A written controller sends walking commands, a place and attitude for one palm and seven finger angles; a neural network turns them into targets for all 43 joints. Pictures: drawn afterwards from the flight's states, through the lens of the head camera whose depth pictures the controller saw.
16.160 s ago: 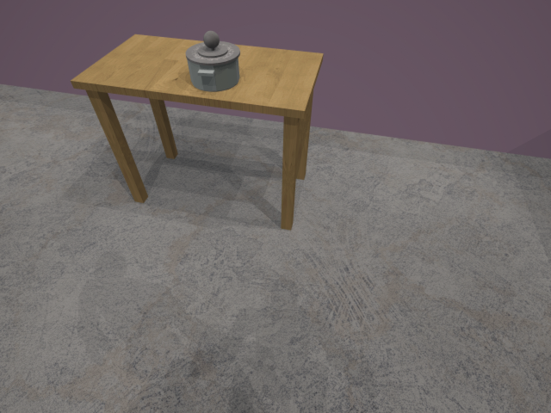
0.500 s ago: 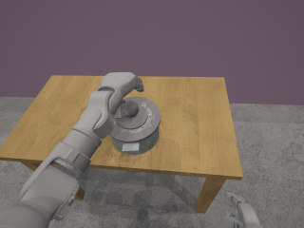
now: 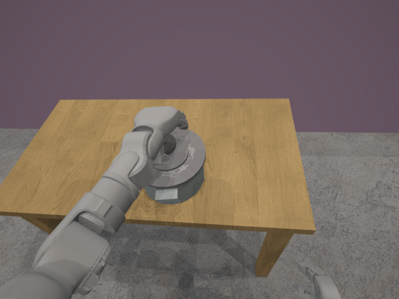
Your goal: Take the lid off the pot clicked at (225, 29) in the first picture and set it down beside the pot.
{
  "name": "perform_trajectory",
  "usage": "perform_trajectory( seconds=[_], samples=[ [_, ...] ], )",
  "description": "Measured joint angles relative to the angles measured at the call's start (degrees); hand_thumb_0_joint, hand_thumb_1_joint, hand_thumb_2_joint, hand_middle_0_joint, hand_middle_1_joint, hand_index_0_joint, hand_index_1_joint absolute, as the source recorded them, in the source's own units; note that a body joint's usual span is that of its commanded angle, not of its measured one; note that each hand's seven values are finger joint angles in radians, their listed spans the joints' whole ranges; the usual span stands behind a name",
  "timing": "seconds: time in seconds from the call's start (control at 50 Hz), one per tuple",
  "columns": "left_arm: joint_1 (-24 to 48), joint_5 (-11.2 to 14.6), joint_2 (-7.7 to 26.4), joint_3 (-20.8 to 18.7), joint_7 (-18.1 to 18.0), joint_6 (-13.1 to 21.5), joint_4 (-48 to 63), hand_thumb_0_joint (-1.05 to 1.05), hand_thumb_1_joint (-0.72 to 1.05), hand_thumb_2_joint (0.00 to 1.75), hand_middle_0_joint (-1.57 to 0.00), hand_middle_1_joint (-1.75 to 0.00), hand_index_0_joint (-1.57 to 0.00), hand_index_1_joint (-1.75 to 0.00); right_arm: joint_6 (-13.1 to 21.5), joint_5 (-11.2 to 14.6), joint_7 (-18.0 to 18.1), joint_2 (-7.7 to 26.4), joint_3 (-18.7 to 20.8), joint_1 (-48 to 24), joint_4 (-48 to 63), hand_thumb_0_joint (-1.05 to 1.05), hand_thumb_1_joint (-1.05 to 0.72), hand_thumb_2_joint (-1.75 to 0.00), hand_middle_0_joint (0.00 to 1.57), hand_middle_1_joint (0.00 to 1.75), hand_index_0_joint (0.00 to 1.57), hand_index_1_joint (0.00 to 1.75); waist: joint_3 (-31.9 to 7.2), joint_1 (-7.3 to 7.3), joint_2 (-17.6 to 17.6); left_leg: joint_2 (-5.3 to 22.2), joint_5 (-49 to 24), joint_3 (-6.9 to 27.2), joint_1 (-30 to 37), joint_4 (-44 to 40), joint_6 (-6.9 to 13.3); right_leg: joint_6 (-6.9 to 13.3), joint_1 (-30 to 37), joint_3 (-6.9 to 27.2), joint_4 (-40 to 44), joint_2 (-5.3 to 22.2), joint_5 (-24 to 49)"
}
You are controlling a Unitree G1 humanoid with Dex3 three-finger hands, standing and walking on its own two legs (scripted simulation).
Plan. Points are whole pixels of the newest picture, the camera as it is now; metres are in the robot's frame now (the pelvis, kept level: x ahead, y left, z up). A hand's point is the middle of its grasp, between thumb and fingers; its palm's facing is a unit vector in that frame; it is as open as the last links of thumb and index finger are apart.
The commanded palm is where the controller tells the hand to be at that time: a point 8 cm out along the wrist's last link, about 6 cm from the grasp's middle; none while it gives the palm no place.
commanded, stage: lower the open fingers around the knob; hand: left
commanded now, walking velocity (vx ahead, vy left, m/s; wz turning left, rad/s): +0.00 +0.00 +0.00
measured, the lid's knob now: (164, 143) +0.45 +0.10 +0.04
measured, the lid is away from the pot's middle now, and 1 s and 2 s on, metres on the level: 0.00 0.00 0.00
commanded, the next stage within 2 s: close the fingers and squeeze the knob in 0.44 s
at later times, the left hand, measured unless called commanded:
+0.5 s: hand (159, 145) +0.42 +0.10 +0.07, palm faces -0.29 -0.07 -0.95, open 10.6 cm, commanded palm +0.41 +0.11 +0.13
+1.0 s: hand (159, 147) +0.42 +0.10 +0.07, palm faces -0.31 -0.06 -0.95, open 9.4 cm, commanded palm +0.41 +0.11 +0.13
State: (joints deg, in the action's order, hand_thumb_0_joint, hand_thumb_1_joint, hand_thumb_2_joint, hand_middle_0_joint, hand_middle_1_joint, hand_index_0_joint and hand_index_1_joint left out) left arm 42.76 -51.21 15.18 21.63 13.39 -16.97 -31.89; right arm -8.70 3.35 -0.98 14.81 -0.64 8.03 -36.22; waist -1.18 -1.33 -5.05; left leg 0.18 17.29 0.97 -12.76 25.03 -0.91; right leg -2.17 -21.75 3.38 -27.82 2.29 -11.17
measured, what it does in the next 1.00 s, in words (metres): stands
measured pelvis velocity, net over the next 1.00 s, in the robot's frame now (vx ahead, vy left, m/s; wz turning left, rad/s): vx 0.00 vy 0.01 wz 0.01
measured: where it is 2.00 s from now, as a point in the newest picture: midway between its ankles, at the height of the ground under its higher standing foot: outside the picture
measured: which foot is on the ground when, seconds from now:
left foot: down 0.00-1.00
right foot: down 0.00-1.00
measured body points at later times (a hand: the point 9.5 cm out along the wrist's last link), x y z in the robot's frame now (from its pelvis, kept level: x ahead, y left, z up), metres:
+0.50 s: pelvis +0.01 +0.01 +0.00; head +0.04 -0.03 +0.45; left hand +0.43 +0.10 +0.12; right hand +0.15 -0.23 -0.13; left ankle -0.05 +0.14 -0.74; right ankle +0.03 -0.14 -0.74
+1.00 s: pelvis +0.00 +0.01 +0.00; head +0.04 -0.03 +0.45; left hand +0.43 +0.11 +0.12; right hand +0.16 -0.23 -0.13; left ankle -0.05 +0.14 -0.74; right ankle +0.03 -0.14 -0.74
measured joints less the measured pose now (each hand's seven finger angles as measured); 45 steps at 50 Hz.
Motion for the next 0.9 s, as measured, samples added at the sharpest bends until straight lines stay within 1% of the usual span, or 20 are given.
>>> perform_trajectory(
  seconds=[0.22, 0.32, 0.4, 0.48, 0.54, 0.62, 0.7, 0.8, 0.9],
  samples=[
    [0.0, -0.3, 0.1, 0.1, -1.5, 2.0, -3.2, 0.00, -0.30, 1.31, -0.80, -0.09, -0.79, -0.09, 0.2, -0.1, 0.8, 0.0, 0.5, 0.3, -0.1, 0.01, -0.90, -0.90, 0.20, 0.30, 0.19, 0.30, -0.1, -0.22, 0.8, 0.0, 0.3, 0.0, -1.4, 0.7, 0.1, -0.1, -1.2, 0.0, -0.2, 0.0, -0.1],
    [-0.5, -0.2, -0.2, 0.0, -2.7, 2.4, -2.8, 0.00, -0.30, 1.31, -0.80, -0.09, -0.79, -0.09, 0.2, -0.3, 0.6, -0.2, 0.8, 0.9, -0.5, 0.01, -0.90, -0.90, 0.20, 0.30, 0.19, 0.30, -0.6, -0.31, 0.7, -0.1, 0.6, -0.1, -1.8, 1.0, 0.2, -0.2, -1.5, 0.1, -0.2, 0.1, -0.2],
    [-0.8, -0.5, -0.6, -0.8, -3.7, 1.8, -2.8, 0.00, -0.30, 1.31, -0.80, -0.09, -0.79, -0.09, 0.0, -0.1, 0.3, -0.4, 0.6, 1.1, -1.0, 0.01, -0.90, -0.90, 0.20, 0.30, 0.19, 0.30, -0.9, -0.37, 0.6, -0.1, 0.8, -0.2, -1.7, 0.9, 0.3, -0.3, -1.3, 0.1, -0.1, 0.1, -0.3],
    [-2.0, -0.5, -0.3, -0.9, -3.5, 0.9, -1.3, 0.00, -0.30, 1.31, -0.80, -0.09, -0.79, -0.09, -0.2, -0.1, -0.2, -0.6, 0.6, 1.2, -0.8, 0.01, -0.90, -0.90, 0.20, 0.30, 0.19, 0.30, -1.2, -0.38, 0.5, -0.2, 0.9, -0.2, -1.5, 1.0, 0.4, -0.4, -1.1, 0.1, -0.1, 0.2, -0.4],
    [-2.4, -0.4, -0.2, -0.1, -3.0, 0.4, -0.8, 0.00, -0.30, 1.31, -0.80, -0.09, -0.79, -0.09, -0.4, 0.1, -0.4, -0.6, 0.5, 1.1, -0.6, 0.01, -0.90, -0.90, 0.20, 0.30, 0.19, 0.30, -1.1, -0.18, 0.4, -0.2, 1.1, 0.0, -1.4, 1.3, 0.5, -0.5, -0.9, 0.0, -0.2, 0.2, -0.5],
    [-3.0, 0.1, 0.1, 0.3, -2.2, 0.7, 0.6, 0.00, -0.28, 1.29, -0.79, -0.09, -0.79, -0.09, -0.3, 0.0, -0.2, -0.7, 0.4, 0.4, -0.2, 0.01, -0.90, -0.90, 0.20, 0.30, 0.19, 0.30, -1.0, 0.01, 0.4, -0.3, 1.1, 0.1, -1.4, 1.5, 0.6, -0.5, -0.7, -0.1, -0.3, 0.3, -0.5],
    [-3.0, 0.0, 0.0, 0.5, -2.5, 1.0, 0.7, 0.00, -0.25, 1.24, -0.76, -0.17, -0.76, -0.17, -0.3, 0.1, -0.2, -0.8, 0.3, -0.1, 0.0, 0.01, -0.90, -0.90, 0.20, 0.30, 0.19, 0.30, -1.1, 0.33, 0.4, -0.4, 1.1, 0.2, -1.3, 1.6, 0.6, -0.5, -0.5, -0.2, -0.3, 0.4, -0.5],
    [-2.3, -0.1, -0.2, 1.1, -2.3, 0.8, -0.3, 0.00, -0.19, 1.19, -0.71, -0.34, -0.70, -0.34, -0.5, 0.1, -0.2, -0.9, 0.1, -0.9, 0.1, 0.01, -0.90, -0.90, 0.20, 0.30, 0.19, 0.30, -0.9, 0.44, 0.6, -0.4, 1.0, 0.3, -1.4, 1.8, 0.5, -0.4, -0.6, -0.3, -0.4, 0.5, -0.5],
    [-1.6, -0.2, -0.4, 0.8, -2.5, 1.2, -1.5, 0.00, -0.13, 1.16, -0.67, -0.51, -0.66, -0.50, -0.5, 0.1, 0.1, -0.9, -0.1, -1.0, 0.0, 0.01, -0.90, -0.90, 0.20, 0.30, 0.19, 0.30, -0.9, 0.35, 0.7, -0.4, 0.9, 0.3, -1.3, 1.6, 0.5, -0.4, -0.6, -0.3, -0.4, 0.5, -0.4]
  ],
)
